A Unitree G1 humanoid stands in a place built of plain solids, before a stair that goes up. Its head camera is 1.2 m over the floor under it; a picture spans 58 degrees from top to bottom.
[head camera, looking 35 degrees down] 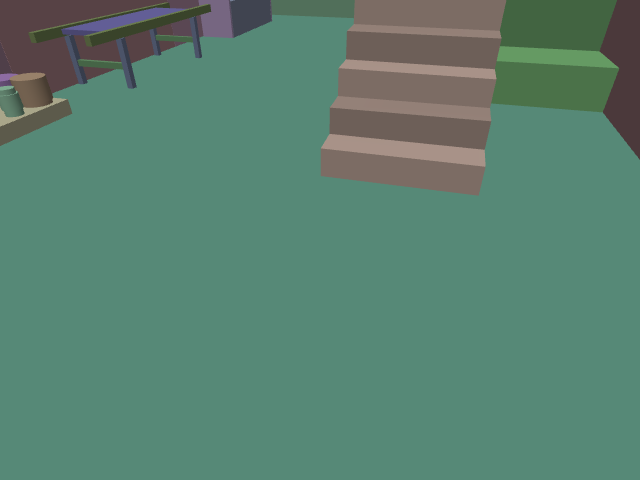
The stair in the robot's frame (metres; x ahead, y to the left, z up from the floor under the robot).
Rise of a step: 0.18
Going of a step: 0.21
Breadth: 0.93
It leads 15 degrees to the right of straight ahead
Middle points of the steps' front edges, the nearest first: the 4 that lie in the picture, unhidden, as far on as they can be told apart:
2.27 -0.45 0.18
2.47 -0.51 0.36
2.68 -0.56 0.53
2.88 -0.62 0.71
